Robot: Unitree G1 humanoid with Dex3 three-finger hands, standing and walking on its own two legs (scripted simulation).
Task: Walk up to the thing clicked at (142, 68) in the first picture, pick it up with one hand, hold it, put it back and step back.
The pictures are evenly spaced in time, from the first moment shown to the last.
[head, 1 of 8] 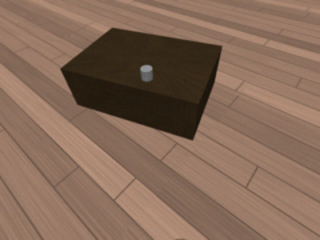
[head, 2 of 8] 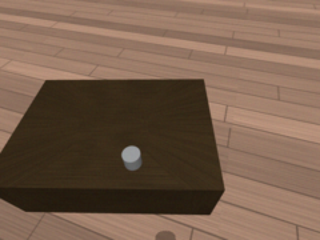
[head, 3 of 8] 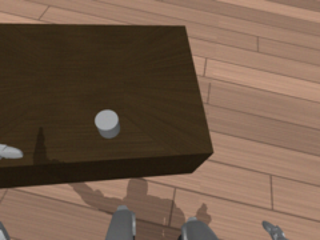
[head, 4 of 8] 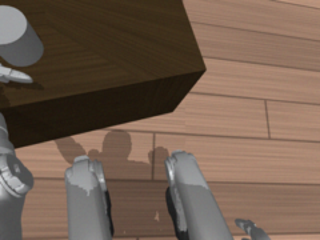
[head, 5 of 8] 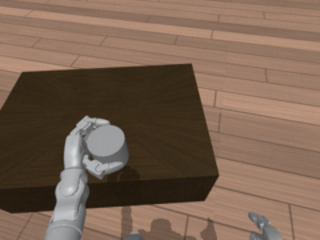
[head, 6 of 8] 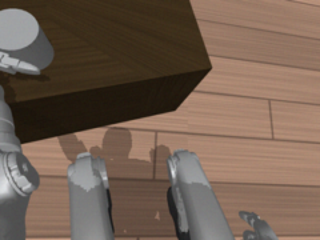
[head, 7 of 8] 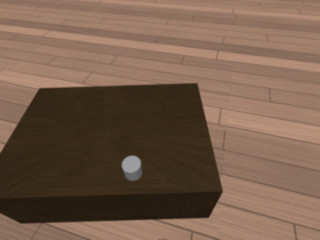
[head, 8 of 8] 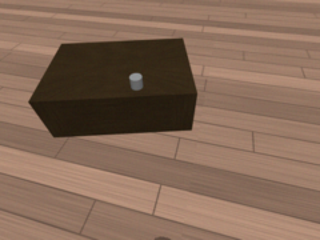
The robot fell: no
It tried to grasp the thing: yes
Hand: left
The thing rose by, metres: 0.35
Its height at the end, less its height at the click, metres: +0.00
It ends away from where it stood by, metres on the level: 0.03
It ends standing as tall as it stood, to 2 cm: yes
